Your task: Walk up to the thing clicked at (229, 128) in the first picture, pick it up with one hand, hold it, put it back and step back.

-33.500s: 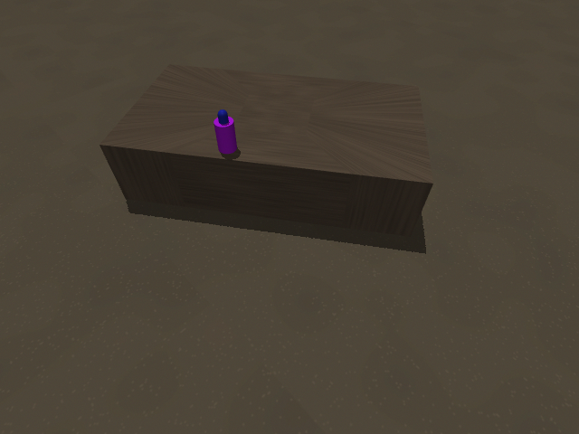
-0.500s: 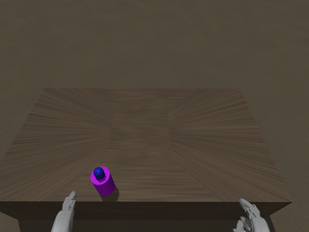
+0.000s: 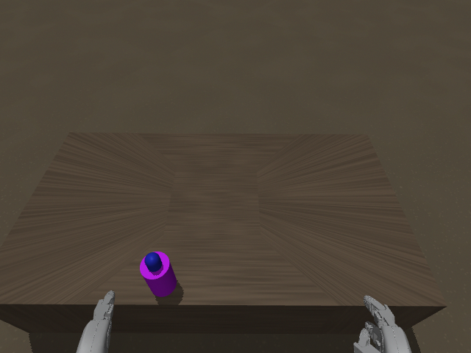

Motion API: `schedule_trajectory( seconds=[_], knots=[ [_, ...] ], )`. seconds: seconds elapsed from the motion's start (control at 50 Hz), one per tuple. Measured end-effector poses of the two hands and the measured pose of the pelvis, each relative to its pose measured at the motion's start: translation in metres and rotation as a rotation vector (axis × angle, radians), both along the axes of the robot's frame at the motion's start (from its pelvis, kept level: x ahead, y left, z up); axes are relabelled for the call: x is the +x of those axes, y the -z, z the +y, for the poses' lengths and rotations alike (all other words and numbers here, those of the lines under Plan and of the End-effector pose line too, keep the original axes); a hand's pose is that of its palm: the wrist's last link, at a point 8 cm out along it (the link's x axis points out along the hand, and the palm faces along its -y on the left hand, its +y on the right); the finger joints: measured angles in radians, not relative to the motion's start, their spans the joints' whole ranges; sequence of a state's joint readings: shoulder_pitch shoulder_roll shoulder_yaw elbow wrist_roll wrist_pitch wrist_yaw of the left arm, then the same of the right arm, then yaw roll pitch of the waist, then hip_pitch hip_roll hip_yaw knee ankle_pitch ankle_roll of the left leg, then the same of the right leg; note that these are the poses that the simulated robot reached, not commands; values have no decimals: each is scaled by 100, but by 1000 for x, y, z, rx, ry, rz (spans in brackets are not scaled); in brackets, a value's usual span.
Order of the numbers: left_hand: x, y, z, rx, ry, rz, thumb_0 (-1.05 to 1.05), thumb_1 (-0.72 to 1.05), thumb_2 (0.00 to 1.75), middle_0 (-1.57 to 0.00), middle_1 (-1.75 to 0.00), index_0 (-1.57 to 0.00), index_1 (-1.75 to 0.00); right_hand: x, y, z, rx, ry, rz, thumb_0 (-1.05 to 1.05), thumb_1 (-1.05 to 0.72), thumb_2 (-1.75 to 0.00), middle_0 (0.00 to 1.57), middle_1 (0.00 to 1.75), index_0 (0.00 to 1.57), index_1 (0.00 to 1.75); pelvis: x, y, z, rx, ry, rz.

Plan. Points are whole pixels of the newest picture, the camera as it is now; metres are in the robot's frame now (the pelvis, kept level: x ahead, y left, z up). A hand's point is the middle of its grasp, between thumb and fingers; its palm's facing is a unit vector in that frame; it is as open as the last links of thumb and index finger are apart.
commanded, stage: home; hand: left
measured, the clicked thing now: (157, 271) +0.40 +0.23 -0.30
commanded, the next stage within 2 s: stand in 1.08 s
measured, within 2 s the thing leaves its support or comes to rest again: neither
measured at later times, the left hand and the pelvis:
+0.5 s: hand (127, 344) +0.17 +0.19 -0.06, palm faces +0.10 -0.96 -0.27, open 17.5 cm; pelvis +0.00 +0.01 +0.00, yaw +0 degrees
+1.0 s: hand (131, 348) +0.17 +0.18 -0.06, palm faces +0.10 -0.96 -0.27, open 17.5 cm; pelvis +0.00 +0.00 +0.00, yaw +0 degrees
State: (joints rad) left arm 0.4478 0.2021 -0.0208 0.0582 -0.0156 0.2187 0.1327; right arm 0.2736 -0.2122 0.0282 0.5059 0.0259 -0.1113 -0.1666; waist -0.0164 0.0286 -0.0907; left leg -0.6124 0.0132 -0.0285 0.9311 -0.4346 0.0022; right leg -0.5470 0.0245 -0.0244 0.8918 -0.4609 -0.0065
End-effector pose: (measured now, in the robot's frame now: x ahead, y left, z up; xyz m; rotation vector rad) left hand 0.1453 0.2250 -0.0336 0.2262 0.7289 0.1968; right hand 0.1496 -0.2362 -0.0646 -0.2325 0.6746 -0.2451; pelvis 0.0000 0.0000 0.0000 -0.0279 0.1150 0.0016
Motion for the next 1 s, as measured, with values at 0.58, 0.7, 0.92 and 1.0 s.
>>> schedule_trajectory(
  seconds=[0.58, 0.7, 0.92, 1.0],
  knots=[
    [5, 0, 12, -2, 5, 0, -1, -55, 5, -5, -5, -5, -5, 0, 0, 13, -6, 0, 6, 1, -90, -90, 20, 31, 20, 30, 4, 1, 12, -9, 1, 5],
    [4, 0, 11, 0, 5, 2, -1, -54, 5, -5, -5, -5, -5, -2, 1, 12, -5, 1, 6, 1, -90, -90, 20, 31, 20, 30, 3, 1, 10, -7, 1, 5],
    [1, 0, 5, -2, 3, 2, -1, -54, 5, -5, -5, -5, -5, -4, 0, 4, -14, 7, -1, 1, -90, -90, 20, 31, 20, 30, 1, 1, 5, -6, 0, 4],
    [0, 0, 3, -2, 3, 2, -1, -55, 5, -5, -5, -5, -5, -5, -1, 2, -17, 8, -4, 1, -90, -90, 20, 31, 20, 30, 0, 1, 3, -4, 0, 2]
  ],
)
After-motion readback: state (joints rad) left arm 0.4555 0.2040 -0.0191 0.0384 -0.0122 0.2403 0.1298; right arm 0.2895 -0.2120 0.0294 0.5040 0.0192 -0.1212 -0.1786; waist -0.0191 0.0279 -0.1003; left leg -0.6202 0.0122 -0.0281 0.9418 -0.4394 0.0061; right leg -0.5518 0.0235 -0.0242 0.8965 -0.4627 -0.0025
